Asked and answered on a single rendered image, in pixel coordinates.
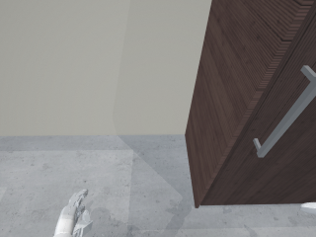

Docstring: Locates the handle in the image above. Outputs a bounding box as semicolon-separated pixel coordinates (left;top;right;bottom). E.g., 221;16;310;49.
253;65;316;158

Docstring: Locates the right robot hand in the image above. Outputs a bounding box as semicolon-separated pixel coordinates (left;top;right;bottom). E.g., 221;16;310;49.
299;202;316;214

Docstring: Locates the wardrobe door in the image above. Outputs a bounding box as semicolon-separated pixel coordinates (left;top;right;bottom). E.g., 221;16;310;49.
200;0;316;205

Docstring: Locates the left robot hand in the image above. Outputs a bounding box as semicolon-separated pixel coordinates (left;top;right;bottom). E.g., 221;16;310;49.
54;189;93;237

